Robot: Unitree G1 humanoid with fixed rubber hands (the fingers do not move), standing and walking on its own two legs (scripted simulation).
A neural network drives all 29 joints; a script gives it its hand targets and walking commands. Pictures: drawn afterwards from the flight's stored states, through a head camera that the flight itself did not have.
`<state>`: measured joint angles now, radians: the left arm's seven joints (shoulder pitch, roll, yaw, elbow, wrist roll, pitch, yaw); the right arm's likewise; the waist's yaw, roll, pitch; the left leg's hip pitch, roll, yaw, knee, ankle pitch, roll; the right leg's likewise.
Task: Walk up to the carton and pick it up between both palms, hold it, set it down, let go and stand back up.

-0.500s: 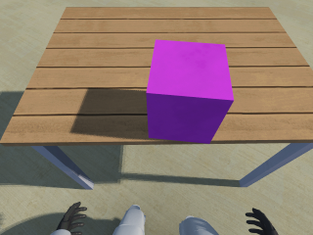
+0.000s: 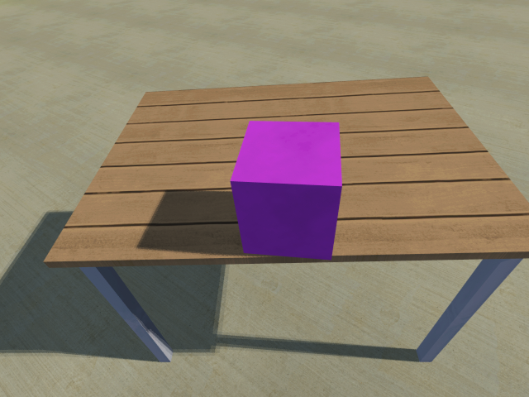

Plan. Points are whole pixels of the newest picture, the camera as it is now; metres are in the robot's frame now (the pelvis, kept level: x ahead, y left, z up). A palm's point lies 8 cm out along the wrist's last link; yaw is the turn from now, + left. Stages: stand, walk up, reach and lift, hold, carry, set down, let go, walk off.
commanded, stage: walk up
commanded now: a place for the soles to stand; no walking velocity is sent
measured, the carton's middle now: (289, 189) +0.48 -0.01 +0.04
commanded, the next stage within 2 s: none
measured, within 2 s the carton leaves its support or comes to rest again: neither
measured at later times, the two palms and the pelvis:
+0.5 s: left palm out of the picture +0.04 +0.26 -0.13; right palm out of the picture -0.01 -0.21 -0.14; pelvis +0.01 +0.03 +0.00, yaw -5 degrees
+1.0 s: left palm out of the picture +0.13 +0.27 -0.14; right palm out of the picture +0.03 -0.20 -0.15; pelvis +0.05 +0.05 -0.01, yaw -14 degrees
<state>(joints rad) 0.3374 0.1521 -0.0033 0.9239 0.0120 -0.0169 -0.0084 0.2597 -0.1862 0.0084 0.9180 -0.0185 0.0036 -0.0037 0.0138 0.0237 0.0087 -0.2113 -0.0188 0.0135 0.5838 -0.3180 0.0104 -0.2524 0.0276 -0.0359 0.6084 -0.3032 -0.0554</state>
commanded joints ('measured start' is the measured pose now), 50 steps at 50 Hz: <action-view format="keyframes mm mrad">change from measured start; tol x4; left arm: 1 -32 160 28 -63 -5 -26 10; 36 83 149 -9 18 -2 -31 49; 50 26 158 2 -25 11 -20 71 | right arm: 1 -17 -124 -24 -38 -5 -31 -8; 18 41 -182 -9 36 5 -29 -18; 28 77 -152 7 57 -1 -24 -19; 50 23 -183 -20 45 -10 39 -24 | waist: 1 -20 -68 104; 4 -10 -98 101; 13 -10 2 174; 16 -14 31 122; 21 -11 13 112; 22 -13 2 165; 24 -28 -48 120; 35 -20 -61 5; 46 -34 11 45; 50 -15 -61 79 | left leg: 1 -49 68 -97 -127 -4 38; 8 -52 80 -93 -172 -47 42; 14 -114 122 -132 -263 -242 62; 17 -119 176 -182 -319 -273 75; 20 -124 166 -155 -306 -244 77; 24 -40 140 -80 -233 -35 61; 33 92 141 26 -137 286 62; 38 109 149 47 -124 275 60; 44 212 205 73 -119 480 76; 50 66 179 112 -84 274 79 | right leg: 1 -66 -178 285 -310 -107 -29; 4 -76 -170 295 -324 -166 -14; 15 -121 -73 205 -197 -144 -10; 18 -49 -46 165 -138 -48 -6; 26 -79 -75 235 -158 88 -23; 33 -25 -84 251 -59 424 -27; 38 -56 -84 278 -32 412 -35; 46 -181 -27 182 99 326 12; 50 -108 -58 259 49 371 -28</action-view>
